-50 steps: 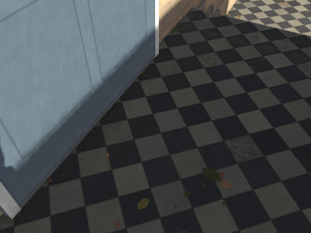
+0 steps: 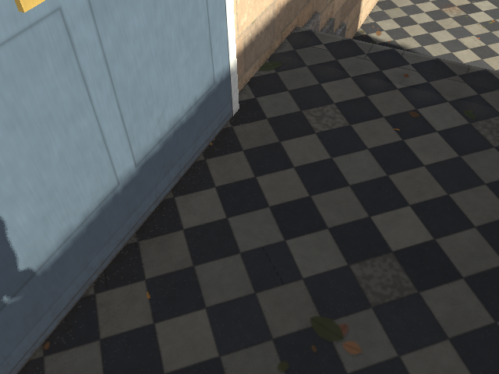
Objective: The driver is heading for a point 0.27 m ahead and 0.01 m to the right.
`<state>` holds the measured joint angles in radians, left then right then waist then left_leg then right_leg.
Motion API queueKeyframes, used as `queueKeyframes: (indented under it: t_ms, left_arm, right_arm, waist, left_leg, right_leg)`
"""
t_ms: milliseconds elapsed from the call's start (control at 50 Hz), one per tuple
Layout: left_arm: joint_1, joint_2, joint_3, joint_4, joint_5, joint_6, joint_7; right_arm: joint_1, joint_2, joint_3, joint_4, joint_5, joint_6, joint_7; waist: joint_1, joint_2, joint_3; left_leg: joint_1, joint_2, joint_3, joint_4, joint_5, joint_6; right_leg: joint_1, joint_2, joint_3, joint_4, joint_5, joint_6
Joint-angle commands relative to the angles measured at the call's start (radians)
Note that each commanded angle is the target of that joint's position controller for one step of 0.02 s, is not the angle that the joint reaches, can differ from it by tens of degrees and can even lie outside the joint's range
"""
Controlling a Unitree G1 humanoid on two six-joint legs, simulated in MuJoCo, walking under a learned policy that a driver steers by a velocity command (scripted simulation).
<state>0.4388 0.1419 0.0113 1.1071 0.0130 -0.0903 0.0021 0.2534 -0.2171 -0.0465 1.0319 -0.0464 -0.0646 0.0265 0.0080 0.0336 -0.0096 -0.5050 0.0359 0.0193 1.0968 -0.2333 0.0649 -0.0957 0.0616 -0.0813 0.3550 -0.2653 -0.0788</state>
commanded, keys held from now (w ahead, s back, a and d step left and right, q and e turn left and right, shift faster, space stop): w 0.04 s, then no key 0.96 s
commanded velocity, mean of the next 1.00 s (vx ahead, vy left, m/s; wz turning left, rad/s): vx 0.12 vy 0.00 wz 0.00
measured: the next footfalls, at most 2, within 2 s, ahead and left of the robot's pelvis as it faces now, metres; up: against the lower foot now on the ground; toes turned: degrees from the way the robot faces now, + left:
left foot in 0.24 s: +0.30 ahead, +0.08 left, +0.00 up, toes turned +3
right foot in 0.64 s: +0.26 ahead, -0.10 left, +0.00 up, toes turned -1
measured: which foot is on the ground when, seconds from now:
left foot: up 0.00-0.22, down 0.24-1.00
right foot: down 0.00-0.24, up 0.26-0.62, down 0.64-1.00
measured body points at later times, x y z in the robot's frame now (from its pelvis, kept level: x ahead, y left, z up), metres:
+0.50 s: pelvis +0.19 +0.03 +0.00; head +0.22 +0.04 +0.44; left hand +0.21 +0.25 -0.17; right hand +0.19 -0.20 -0.15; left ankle +0.26 +0.08 -0.74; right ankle +0.19 -0.10 -0.71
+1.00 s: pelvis +0.25 -0.01 +0.00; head +0.25 -0.01 +0.45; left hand +0.22 +0.19 -0.16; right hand +0.24 -0.22 -0.16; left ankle +0.26 +0.08 -0.74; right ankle +0.22 -0.10 -0.74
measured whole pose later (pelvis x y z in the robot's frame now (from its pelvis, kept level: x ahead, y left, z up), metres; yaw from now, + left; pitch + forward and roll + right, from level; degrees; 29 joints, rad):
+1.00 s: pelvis +0.25 -0.01 +0.00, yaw +0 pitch -1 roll +0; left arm 0.35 0.10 -0.02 1.13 0.01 -0.04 0.04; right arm 0.29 -0.13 0.00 1.12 0.00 -0.02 -0.04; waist 0.00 0.00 0.02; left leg -0.18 -0.03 0.07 0.37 -0.17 0.05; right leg -0.12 0.02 -0.04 0.37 -0.24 -0.03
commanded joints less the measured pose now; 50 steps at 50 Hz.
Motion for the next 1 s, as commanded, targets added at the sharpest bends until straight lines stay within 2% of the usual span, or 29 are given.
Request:
queueKeyframes:
  t_ms: [20,40,60,100,140,180,200,220,240,260,280,300,320,340,360,380,400,440,480,520,560,620,640,660,680,700,780,1000]
  left_arm:
    - [0.101,0.095,0.004,-0.009,-0.001,-0.02,0.009]
    - [0.101,0.097,0.004,-0.017,0.003,-0.024,0.011]
    - [0.099,0.089,0.0,-0.017,0.001,-0.027,0.012]
    - [0.101,0.083,-0.007,-0.014,-0.002,-0.03,0.013]
    - [0.117,0.087,-0.011,-0.004,-0.006,-0.034,0.014]
    - [0.098,0.101,-0.009,-0.006,-0.007,-0.037,0.018]
    - [0.081,0.113,-0.005,-0.01,-0.004,-0.037,0.024]
    - [0.065,0.134,0.0,-0.008,-0.006,-0.029,0.034]
    - [0.068,0.134,0.001,-0.007,-0.013,-0.024,0.036]
    - [0.115,0.098,-0.007,-0.022,-0.02,-0.021,0.04]
    - [0.324,-0.018,-0.022,0.005,-0.061,0.002,0.04]
    - [0.278,0.063,-0.001,0.017,-0.023,0.025,0.041]
    - [0.149,0.06,0.001,-0.023,0.003,0.03,0.033]
    - [0.055,0.067,0.011,-0.049,0.023,0.035,0.026]
    - [0.015,0.068,0.016,-0.057,0.035,0.044,0.018]
    - [0.047,0.037,0.011,-0.046,0.037,0.06,0.013]
    - [0.076,0.012,0.006,-0.03,0.03,0.074,0.015]
    - [0.08,0.006,0.002,-0.023,0.018,0.093,0.026]
    - [0.037,0.026,0.003,-0.027,0.017,0.109,0.036]
    - [-0.008,0.038,0.001,-0.03,0.015,0.118,0.037]
    - [-0.035,0.04,-0.002,-0.029,0.016,0.117,0.034]
    - [-0.023,0.027,-0.013,-0.012,0.018,0.101,0.036]
    - [-0.017,0.039,-0.014,-0.012,0.022,0.091,0.038]
    - [-0.032,0.065,-0.012,-0.014,0.018,0.081,0.039]
    - [-0.04,0.056,-0.013,-0.005,0.006,0.074,0.035]
    - [-0.041,0.037,-0.018,-0.002,0.001,0.064,0.033]
    - [-0.046,0.039,-0.018,0.001,-0.003,0.048,0.039]
    - [-0.013,0.032,-0.017,0.022,0.0,0.051,0.041]
  right_arm:
    - [-0.018,-0.023,-0.009,-0.042,-0.001,0.016,0.007]
    - [-0.094,0.008,0.0,-0.084,0.007,0.02,0.003]
    - [-0.147,0.014,0.004,-0.105,0.011,0.02,-0.001]
    - [-0.182,0.039,0.014,-0.122,0.018,0.015,-0.007]
    - [-0.179,0.036,0.016,-0.12,0.023,0.011,-0.013]
    - [-0.116,0.013,0.01,-0.099,0.024,0.004,-0.024]
    - [-0.062,-0.012,0.002,-0.079,0.026,0.003,-0.037]
    - [0.057,-0.035,-0.007,-0.035,0.024,-0.01,-0.046]
    - [0.145,-0.056,-0.015,-0.004,0.012,-0.025,-0.055]
    - [0.259,-0.124,-0.028,0.02,-0.005,-0.036,-0.058]
    - [0.256,-0.178,-0.036,0.012,0.0,-0.03,-0.05]
    - [0.193,-0.14,-0.035,-0.012,0.054,-0.013,-0.042]
    - [0.075,-0.086,-0.018,-0.033,0.057,-0.005,-0.046]
    - [0.012,-0.041,-0.003,-0.039,0.056,-0.004,-0.048]
    - [-0.005,-0.005,0.012,-0.038,0.049,-0.003,-0.052]
    - [-0.002,0.012,0.021,-0.023,0.045,-0.002,-0.058]
    - [0.008,0.02,0.027,-0.012,0.038,-0.005,-0.059]
    - [0.034,-0.01,0.028,0.001,0.031,-0.01,-0.06]
    - [0.053,-0.037,0.026,0.004,0.031,-0.004,-0.06]
    - [0.059,-0.041,0.025,0.006,0.035,0.011,-0.06]
    - [0.054,-0.038,0.026,0.007,0.04,0.026,-0.061]
    - [0.057,-0.03,0.029,0.016,0.049,0.04,-0.064]
    - [0.075,-0.025,0.029,0.023,0.049,0.041,-0.064]
    - [0.102,-0.012,0.028,0.028,0.055,0.044,-0.062]
    - [0.105,-0.006,0.027,0.034,0.054,0.047,-0.061]
    - [0.117,-0.003,0.028,0.042,0.049,0.047,-0.061]
    - [0.122,0.002,0.031,0.057,0.042,0.043,-0.064]
    - [0.11,0.02,0.043,0.09,0.046,0.041,-0.072]
  waist:
    - [-0.015,-0.089,0.152]
    - [-0.008,-0.079,0.175]
    - [-0.004,-0.073,0.19]
    - [-0.005,-0.088,0.172]
    - [-0.003,-0.117,0.14]
    - [-0.03,-0.145,0.101]
    - [-0.056,-0.151,0.073]
    - [-0.102,-0.125,0.043]
    - [-0.135,-0.107,-0.003]
    - [-0.135,-0.021,-0.125]
    - [-0.037,0.164,-0.301]
    - [-0.048,0.013,-0.305]
    - [-0.029,0.008,-0.14]
    - [-0.005,-0.046,-0.047]
    - [0.01,-0.058,-0.007]
    - [0.037,-0.02,-0.004]
    - [0.052,-0.007,-0.018]
    - [0.058,0.022,-0.041]
    - [0.043,0.045,-0.043]
    - [0.026,0.065,-0.019]
    - [0.022,0.061,0.022]
    - [0.029,0.0,0.074]
    - [0.023,-0.019,0.088]
    - [-0.01,-0.048,0.113]
    - [-0.02,-0.091,0.133]
    - [-0.026,-0.103,0.111]
    - [-0.032,-0.075,0.074]
    - [-0.013,-0.042,0.07]
  left_leg:
    - [-0.201,0.026,0.004,-0.053,0.076,-0.03]
    - [-0.216,0.037,0.017,-0.13,0.11,-0.037]
    - [-0.195,0.024,0.038,-0.206,0.133,-0.042]
    - [-0.076,-0.014,0.084,-0.346,0.18,-0.033]
    - [0.043,-0.05,0.113,-0.42,0.202,-0.015]
    - [0.147,-0.078,0.109,-0.464,0.197,0.013]
    - [0.201,-0.094,0.101,-0.498,0.173,0.031]
    - [0.281,-0.107,0.098,-0.581,0.219,0.041]
    - [0.409,-0.065,0.065,-0.67,0.349,0.05]
    - [0.618,0.136,-0.107,-0.591,0.751,0.081]
    - [0.812,0.415,-0.439,-0.576,1.177,0.292]
    - [0.675,0.372,-0.454,-0.667,0.889,0.305]
    - [0.515,0.321,-0.379,-0.757,0.636,0.28]
    - [0.396,0.282,-0.336,-0.826,0.501,0.238]
    - [0.306,0.239,-0.255,-0.859,0.513,0.197]
    - [0.241,0.2,-0.186,-0.865,0.54,0.164]
    - [0.219,0.173,-0.141,-0.856,0.58,0.144]
    - [0.228,0.159,-0.115,-0.849,0.55,0.134]
    - [0.233,0.161,-0.135,-0.874,0.339,0.13]
    - [0.197,0.155,-0.157,-0.92,0.054,0.117]
    - [0.151,0.157,-0.179,-0.949,-0.125,0.103]
    - [0.111,0.139,-0.184,-0.931,-0.22,0.049]
    - [0.115,0.121,-0.182,-0.917,-0.216,0.02]
    - [0.145,0.078,-0.155,-0.908,-0.163,-0.002]
    - [0.237,0.047,-0.113,-0.876,-0.055,-0.004]
    - [0.318,0.047,-0.1,-0.838,0.02,0.002]
    - [0.377,0.054,-0.09,-0.796,0.124,0.009]
    - [0.366,0.06,-0.081,-0.775,0.184,-0.005]
  right_leg:
    - [-0.01,-0.274,0.253,-0.229,0.133,-0.118]
    - [-0.017,-0.273,0.218,-0.243,0.214,-0.125]
    - [-0.029,-0.26,0.182,-0.227,0.38,-0.122]
    - [-0.052,-0.227,0.095,-0.169,0.695,-0.098]
    - [-0.053,-0.215,0.061,-0.113,0.838,-0.076]
    - [-0.024,-0.22,0.062,-0.021,0.933,-0.063]
    - [0.008,-0.227,0.076,0.052,0.993,-0.05]
    - [0.029,-0.222,0.079,0.172,0.976,-0.035]
    - [-0.007,-0.189,0.07,0.325,0.826,-0.015]
    - [-0.136,-0.133,0.038,0.572,0.391,0.002]
    - [-0.32,0.015,0.026,0.942,-0.409,0.034]
    - [-0.319,-0.023,0.119,0.967,-0.324,0.032]
    - [-0.366,-0.049,0.114,0.941,-0.262,0.035]
    - [-0.357,-0.078,0.114,0.866,-0.199,0.039]
    - [-0.3,-0.103,0.125,0.772,-0.172,0.05]
    - [-0.218,-0.106,0.112,0.697,-0.158,0.059]
    - [-0.162,-0.095,0.099,0.633,-0.155,0.064]
    - [-0.131,-0.078,0.084,0.507,-0.178,0.072]
    - [-0.133,-0.077,0.077,0.412,-0.161,0.073]
    - [-0.123,-0.08,0.07,0.354,-0.113,0.072]
    - [-0.102,-0.081,0.064,0.297,-0.079,0.071]
    - [-0.027,-0.101,0.076,0.09,0.032,0.063]
    - [-0.017,-0.141,0.118,0.026,0.053,0.062]
    - [-0.076,-0.163,0.163,0.005,0.027,0.056]
    - [-0.175,-0.156,0.165,-0.013,0.004,0.052]
    - [-0.202,-0.156,0.165,-0.037,0.012,0.053]
    - [-0.169,-0.159,0.168,-0.059,0.079,0.048]
    - [-0.1,-0.161,0.162,-0.06,0.163,0.034]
